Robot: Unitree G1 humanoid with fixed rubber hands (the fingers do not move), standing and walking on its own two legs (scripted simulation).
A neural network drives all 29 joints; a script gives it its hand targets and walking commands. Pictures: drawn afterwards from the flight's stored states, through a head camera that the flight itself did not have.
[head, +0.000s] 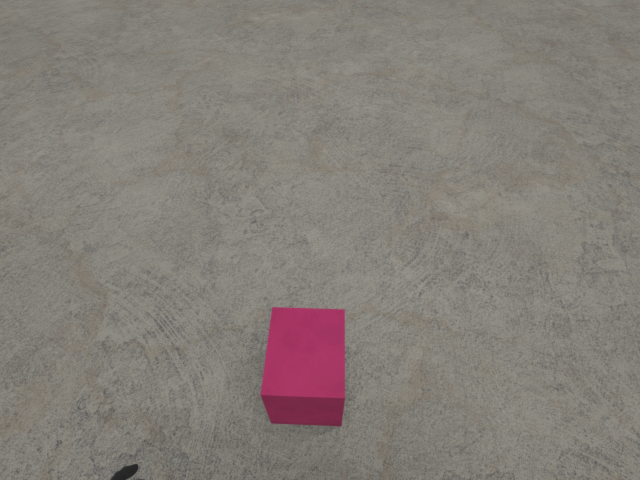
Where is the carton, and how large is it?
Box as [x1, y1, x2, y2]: [261, 307, 344, 425]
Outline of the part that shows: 272,307 261,388 261,397 271,422 340,425 344,401 344,309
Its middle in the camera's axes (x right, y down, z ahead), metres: -0.03 +0.38 +1.14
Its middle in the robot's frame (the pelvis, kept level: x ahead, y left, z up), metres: +0.50 +0.05 -0.65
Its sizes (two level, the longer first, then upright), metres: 0.250 0.211 0.259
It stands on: the floor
